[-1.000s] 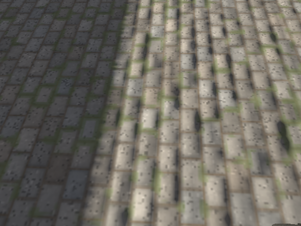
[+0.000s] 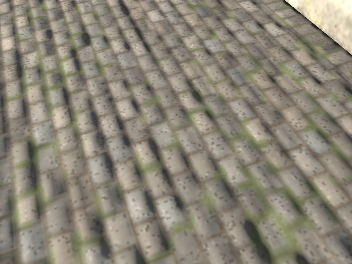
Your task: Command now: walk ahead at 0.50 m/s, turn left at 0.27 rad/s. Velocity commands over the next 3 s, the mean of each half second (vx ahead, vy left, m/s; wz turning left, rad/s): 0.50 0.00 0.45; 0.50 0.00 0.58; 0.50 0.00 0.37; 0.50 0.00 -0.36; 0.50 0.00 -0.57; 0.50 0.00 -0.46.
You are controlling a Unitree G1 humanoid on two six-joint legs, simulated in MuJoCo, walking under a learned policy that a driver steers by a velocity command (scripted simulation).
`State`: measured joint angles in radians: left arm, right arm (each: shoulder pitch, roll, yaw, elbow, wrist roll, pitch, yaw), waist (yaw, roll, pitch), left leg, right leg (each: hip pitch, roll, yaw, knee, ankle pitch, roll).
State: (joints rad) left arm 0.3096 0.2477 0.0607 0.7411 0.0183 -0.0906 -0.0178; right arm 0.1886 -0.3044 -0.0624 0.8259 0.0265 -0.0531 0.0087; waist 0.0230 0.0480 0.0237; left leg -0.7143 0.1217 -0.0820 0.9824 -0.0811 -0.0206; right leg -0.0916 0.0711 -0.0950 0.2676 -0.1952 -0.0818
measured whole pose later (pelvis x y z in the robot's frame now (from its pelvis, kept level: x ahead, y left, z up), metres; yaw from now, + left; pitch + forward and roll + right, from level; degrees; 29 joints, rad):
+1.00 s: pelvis +0.56 +0.11 +0.00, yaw +35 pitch +1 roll -2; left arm 0.31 0.27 0.07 0.78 0.01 -0.10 0.00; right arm 0.21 -0.32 -0.08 0.63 0.02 -0.01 0.01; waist 0.05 0.05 0.02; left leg -0.66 0.07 -0.06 1.07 -0.25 -0.01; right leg -0.14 0.02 -0.11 0.33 -0.21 -0.03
